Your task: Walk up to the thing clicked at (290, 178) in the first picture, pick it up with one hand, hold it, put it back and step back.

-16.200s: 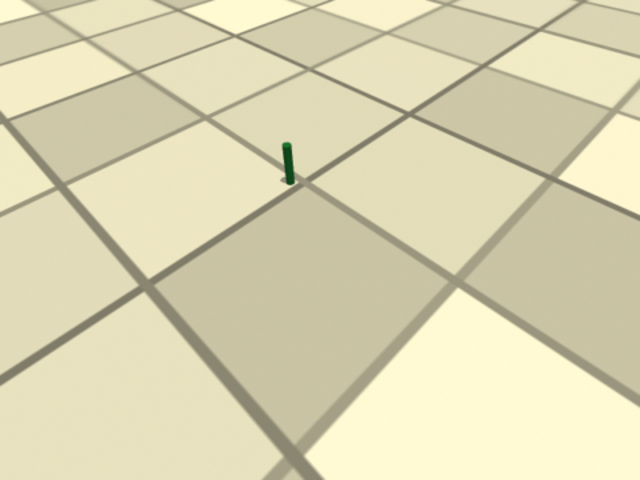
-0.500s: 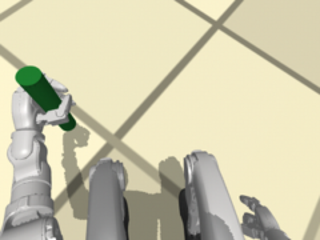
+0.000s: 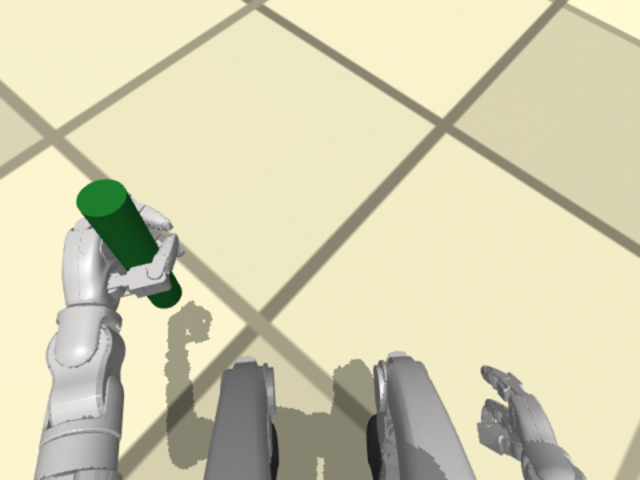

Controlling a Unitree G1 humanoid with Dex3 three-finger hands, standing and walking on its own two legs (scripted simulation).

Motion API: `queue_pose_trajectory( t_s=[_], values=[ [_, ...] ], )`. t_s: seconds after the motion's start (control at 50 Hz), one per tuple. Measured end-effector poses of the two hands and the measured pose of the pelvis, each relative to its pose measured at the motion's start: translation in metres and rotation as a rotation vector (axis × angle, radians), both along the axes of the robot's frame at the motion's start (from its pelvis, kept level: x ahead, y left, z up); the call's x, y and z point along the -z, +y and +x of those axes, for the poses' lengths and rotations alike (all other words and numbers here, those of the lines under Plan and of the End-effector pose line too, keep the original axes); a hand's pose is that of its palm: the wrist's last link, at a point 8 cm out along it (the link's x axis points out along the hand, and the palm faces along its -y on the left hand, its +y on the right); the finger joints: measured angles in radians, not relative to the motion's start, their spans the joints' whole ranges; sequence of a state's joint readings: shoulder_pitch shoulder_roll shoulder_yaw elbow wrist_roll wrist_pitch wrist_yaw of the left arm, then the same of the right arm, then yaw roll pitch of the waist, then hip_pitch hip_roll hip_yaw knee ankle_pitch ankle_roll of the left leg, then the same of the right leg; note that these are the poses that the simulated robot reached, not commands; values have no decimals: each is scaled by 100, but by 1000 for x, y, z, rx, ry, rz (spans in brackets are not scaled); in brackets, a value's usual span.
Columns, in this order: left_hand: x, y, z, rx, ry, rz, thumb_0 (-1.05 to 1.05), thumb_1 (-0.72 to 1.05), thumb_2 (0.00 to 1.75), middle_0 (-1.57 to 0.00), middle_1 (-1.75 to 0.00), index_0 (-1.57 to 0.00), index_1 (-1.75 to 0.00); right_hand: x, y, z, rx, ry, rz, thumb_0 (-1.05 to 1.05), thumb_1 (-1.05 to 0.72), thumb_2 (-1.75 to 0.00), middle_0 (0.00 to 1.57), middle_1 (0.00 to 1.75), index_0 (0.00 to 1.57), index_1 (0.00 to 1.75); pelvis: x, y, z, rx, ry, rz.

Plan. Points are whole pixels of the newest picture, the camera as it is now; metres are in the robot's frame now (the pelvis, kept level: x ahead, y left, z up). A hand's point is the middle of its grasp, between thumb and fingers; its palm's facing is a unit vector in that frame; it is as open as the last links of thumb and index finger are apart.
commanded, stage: lift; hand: left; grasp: from the side
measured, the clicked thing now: (141, 256) +0.38 +0.22 +0.02
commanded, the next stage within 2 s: hold in 1.16 s
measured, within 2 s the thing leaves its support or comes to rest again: neither
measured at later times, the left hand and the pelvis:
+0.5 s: hand (101, 203) +0.37 +0.20 +0.15, palm faces +0.07 -1.00 -0.02, open 5.3 cm; pelvis +0.03 +0.01 +0.11, yaw +2 degrees
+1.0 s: hand (87, 159) +0.37 +0.18 +0.20, palm faces +0.07 -1.00 +0.00, open 5.3 cm; pelvis +0.05 +0.00 +0.16, yaw +2 degrees
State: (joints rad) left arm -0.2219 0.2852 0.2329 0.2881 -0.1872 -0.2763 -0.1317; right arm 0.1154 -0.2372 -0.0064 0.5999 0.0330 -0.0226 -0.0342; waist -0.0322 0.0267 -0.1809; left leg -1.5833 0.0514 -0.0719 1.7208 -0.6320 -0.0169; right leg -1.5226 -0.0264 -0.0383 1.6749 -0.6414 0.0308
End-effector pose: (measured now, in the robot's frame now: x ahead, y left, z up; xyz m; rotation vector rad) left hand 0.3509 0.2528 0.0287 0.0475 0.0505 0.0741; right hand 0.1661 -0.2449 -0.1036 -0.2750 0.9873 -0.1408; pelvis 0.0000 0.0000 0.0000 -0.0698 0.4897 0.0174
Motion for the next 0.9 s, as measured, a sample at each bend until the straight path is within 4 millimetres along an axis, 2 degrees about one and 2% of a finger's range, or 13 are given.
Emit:
queue_pose_trajectory(
  t_s=[0.18,0.34,0.62,0.9],
  values=[
    [-58,2,-6,-15,17,-5,-1,19,112,-106,-112,-99,-114,-59,6,6,2,-37,7,1,-88,-88,21,29,20,30,-54,2,15,-15,-71,5],
    [-94,0,-5,-4,10,-20,-1,19,112,-106,-112,-99,-114,-97,7,3,9,-44,6,1,-88,-88,21,29,20,30,-88,5,24,-19,-130,11],
    [-140,-4,-5,4,-6,-28,-1,19,112,-106,-112,-99,-114,-136,12,7,0,-42,21,1,-89,-88,21,29,20,30,-129,5,37,-20,-208,25],
    [-168,-14,-3,9,-12,-40,-1,19,112,-106,-112,-99,-114,-164,10,16,-7,-68,25,1,-89,-88,21,29,20,30,-155,2,44,-20,-276,38]
  ],
)
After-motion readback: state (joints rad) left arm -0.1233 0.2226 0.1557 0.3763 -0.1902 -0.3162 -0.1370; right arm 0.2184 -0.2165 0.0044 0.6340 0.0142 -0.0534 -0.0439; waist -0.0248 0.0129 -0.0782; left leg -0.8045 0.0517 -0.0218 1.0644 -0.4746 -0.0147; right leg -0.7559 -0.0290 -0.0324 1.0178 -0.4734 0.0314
